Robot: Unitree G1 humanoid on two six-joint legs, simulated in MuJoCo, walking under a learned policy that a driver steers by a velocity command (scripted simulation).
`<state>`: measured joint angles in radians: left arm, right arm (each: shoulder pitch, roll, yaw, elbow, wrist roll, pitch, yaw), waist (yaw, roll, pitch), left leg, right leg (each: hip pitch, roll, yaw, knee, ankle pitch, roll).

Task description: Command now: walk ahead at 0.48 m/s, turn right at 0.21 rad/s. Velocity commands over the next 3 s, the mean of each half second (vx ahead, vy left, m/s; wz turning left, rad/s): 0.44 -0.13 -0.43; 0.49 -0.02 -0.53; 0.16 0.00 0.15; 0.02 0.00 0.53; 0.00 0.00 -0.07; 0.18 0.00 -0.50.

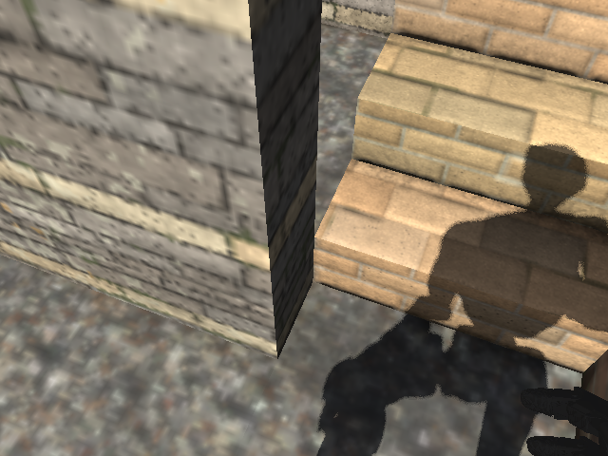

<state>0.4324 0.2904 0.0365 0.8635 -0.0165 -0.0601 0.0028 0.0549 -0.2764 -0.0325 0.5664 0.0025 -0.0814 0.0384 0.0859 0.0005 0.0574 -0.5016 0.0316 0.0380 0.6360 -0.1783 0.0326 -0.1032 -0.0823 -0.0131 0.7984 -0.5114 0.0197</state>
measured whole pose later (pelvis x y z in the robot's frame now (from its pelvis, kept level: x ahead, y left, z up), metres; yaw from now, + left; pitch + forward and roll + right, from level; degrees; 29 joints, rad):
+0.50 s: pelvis +0.24 -0.06 +0.00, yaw -14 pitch +2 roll +1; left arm 0.10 0.29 0.06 0.75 0.04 -0.01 -0.06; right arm 0.31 -0.27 -0.06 0.81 -0.02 -0.06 -0.02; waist -0.02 -0.01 0.08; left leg -0.12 0.15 0.17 0.84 -0.48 -0.05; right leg -0.50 0.03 -0.09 0.63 -0.18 -0.12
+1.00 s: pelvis +0.45 -0.12 +0.02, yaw -32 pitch +1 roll -1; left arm 0.36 0.22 0.05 0.80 0.00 -0.05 0.04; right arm 0.12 -0.21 0.01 0.71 -0.02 -0.04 -0.04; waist 0.04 0.01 0.03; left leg -0.37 -0.01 0.02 0.52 -0.10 0.04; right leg -0.10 0.16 0.21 0.53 -0.36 -0.07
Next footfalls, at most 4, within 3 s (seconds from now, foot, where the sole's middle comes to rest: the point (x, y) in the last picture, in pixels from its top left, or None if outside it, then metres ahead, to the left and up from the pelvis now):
0.46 right None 0.35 -0.16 -0.75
0.98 left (381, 376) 0.60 -0.09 -0.75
1.26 right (452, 448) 0.45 -0.24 -0.75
1.80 left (329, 407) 0.52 0.02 -0.75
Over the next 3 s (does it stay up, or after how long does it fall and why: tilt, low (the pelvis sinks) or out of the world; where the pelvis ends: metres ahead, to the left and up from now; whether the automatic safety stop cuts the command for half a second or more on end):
stays up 0.42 -0.15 0.02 its command is cut before an obstacle after 0.1 s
